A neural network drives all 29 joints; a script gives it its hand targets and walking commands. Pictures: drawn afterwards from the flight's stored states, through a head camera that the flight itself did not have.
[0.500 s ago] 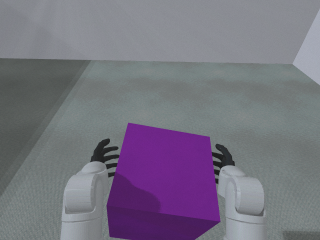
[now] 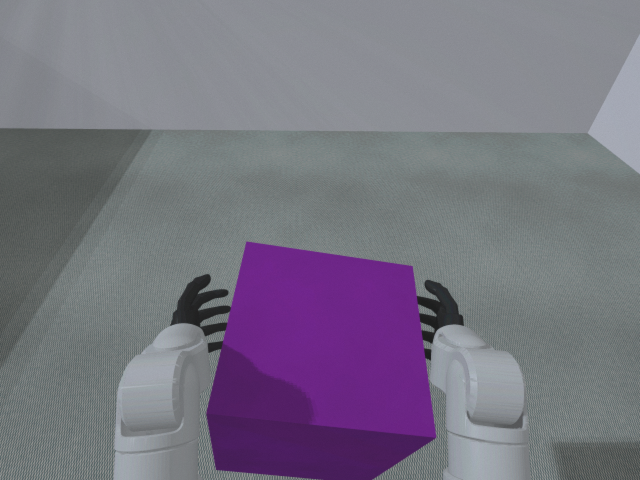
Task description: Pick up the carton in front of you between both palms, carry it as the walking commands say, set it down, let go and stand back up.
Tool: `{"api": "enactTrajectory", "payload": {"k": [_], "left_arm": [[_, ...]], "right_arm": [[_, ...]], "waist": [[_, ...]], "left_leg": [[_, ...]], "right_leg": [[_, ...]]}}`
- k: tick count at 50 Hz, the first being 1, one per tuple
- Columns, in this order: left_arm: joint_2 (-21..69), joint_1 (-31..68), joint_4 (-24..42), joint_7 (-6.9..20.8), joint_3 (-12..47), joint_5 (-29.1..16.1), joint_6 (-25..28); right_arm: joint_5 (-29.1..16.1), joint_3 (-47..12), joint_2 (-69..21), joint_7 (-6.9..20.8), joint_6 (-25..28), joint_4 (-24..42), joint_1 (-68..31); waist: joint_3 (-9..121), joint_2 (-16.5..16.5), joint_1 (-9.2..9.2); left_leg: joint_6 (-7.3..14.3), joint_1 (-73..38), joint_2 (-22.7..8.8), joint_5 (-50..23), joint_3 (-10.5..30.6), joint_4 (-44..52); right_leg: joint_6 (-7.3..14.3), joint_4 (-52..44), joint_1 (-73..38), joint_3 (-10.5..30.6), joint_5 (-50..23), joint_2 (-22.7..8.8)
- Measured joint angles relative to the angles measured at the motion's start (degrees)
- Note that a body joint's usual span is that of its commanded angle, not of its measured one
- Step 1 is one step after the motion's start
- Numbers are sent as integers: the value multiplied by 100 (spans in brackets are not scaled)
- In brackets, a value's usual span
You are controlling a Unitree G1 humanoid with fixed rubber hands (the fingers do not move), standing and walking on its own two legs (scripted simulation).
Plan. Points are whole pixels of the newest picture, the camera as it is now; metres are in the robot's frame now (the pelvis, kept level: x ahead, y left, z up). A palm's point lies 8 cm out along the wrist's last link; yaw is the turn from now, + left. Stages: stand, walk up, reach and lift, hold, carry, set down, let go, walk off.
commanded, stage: carry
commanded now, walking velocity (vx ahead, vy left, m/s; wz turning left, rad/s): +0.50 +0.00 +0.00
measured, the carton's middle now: (310, 371) +0.29 +0.01 +0.02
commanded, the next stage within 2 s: none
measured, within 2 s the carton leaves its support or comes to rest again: neither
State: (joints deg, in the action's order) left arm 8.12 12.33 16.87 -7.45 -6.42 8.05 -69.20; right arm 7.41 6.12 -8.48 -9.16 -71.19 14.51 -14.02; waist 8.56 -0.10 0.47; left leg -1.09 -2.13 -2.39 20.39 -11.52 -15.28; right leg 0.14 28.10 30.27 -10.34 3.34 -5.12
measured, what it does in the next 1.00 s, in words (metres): walks ahead: right foot, then left foot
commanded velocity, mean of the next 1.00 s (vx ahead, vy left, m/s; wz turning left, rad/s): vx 0.13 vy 0.00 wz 0.00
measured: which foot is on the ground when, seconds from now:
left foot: down 0.00-0.06, up 0.08-0.46, down 0.48-1.00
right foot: up 0.00-0.02, down 0.04-0.50, up 0.52-0.68, down 0.70-1.00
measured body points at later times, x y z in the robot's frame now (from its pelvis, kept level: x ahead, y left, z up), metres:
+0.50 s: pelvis +0.32 +0.01 -0.01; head +0.31 +0.01 +0.44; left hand +0.61 +0.16 +0.09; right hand +0.61 -0.14 +0.09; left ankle +0.45 +0.10 -0.74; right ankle +0.16 -0.11 -0.73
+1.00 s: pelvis +0.46 +0.00 +0.00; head +0.43 +0.00 +0.45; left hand +0.75 +0.14 +0.09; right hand +0.75 -0.15 +0.09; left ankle +0.45 +0.09 -0.73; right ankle +0.39 -0.11 -0.73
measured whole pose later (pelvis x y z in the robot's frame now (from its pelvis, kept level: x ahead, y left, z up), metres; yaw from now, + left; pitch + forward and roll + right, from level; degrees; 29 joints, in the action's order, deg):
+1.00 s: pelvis +0.46 +0.00 +0.00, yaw +0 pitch +4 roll +0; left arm 8.6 14.6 10.5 -6.8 -7.3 9.2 -68.7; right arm 8.6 8.1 -8.7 -8.7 -70.5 10.1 -15.2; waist 9.5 0.0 0.1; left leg 0.7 17.2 -3.4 16.0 -12.0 -31.0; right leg -1.0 29.8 11.3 -7.9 20.5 -3.4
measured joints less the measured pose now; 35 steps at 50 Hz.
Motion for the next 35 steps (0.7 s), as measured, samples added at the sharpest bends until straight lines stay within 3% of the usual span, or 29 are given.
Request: {"api": "enactTrajectory", "payload": {"k": [2, 4, 7, 9, 17, 21, 24, 26, 27, 28, 29, 32, 35], "left_arm": [[22, 113, -77, 4, -36, -2, -36], [54, 247, -392, 5, 10, 29, 33], [59, 264, -646, -24, 41, 33, 16], [36, 158, -593, -22, 6, -13, 14], [15, 49, -48, -60, -7, -142, 108], [36, 150, 45, -29, 19, -85, 85], [46, 203, -6, 35, -3, 5, 27], [33, 290, -138, 59, -127, 32, 28], [24, 325, -205, 64, -193, 41, 23], [25, 321, -257, 64, -230, 56, 20], [45, 288, -293, 62, -244, 77, 20], [40, 168, -290, -4, -136, 53, 17], [27, 131, -191, -25, -44, 33, 62]], "right_arm": [[60, 52, 1, 31, -68, -1, -75], [48, 141, 93, 33, -76, -96, -112], [6, 236, 108, -2, -137, -265, -113], [2, 251, 6, -68, -137, -275, -82], [64, 41, -5, 2, 13, 148, -30], [72, 87, -11, 27, 11, 307, -53], [74, 112, -21, 13, -35, 260, -101], [76, 94, -40, -6, 51, 26, -180], [80, 104, -57, -7, 95, -128, -246], [79, 114, -68, -6, 124, -254, -279], [76, 124, -69, 1, 133, -332, -275], [54, 144, -48, 35, 132, -352, -191], [20, 141, -30, 47, 179, -209, -118]], "waist": [[23, 93, -12], [-14, 277, -93], [-200, 197, -117], [-312, 159, -122], [-443, 77, -150], [-393, 69, -82], [-341, 83, -67], [-352, -154, -13], [-420, -243, -9], [-484, -276, -16], [-541, -275, -30], [-679, -227, -56], [-764, -202, -49]], "left_leg": [[-133, -45, -159, 559, 92, -654], [-100, 622, -392, 667, 383, -2356], [63, 1976, -205, 462, 792, -4650], [115, 2639, -225, 84, 775, -4945], [-7, 3770, -407, -1108, 539, -2882], [16, 3572, -226, -1855, 272, -1728], [60, 2932, -52, -2698, -55, -777], [485, 2776, 92, -1948, -191, -950], [599, 2758, 115, -1695, -226, -1065], [650, 2708, 103, -1568, -242, -1080], [543, 2630, 66, -1628, -246, -1011], [548, 2366, 30, -1546, -235, -748], [535, 2158, 37, -1420, -212, -679]], "right_leg": [[176, -231, -345, -210, -38, 123], [415, 251, -319, -353, 241, 201], [416, 107, -655, -392, 610, 162], [365, -241, -978, -385, 609, 184], [216, -1261, -2220, -263, 868, 249], [-5, -1240, -2781, -246, 1344, 198], [-210, -610, -3041, -169, 2024, 133], [-320, 498, -2705, 50, 2376, -74], [-353, 1119, -2399, 279, 2530, -59], [-354, 1572, -2104, 450, 2705, 18], [-323, 1763, -1870, 540, 2838, 99], [-212, 1108, -1483, 564, 2791, 203], [-169, 186, -1358, 437, 1880, 174]]}}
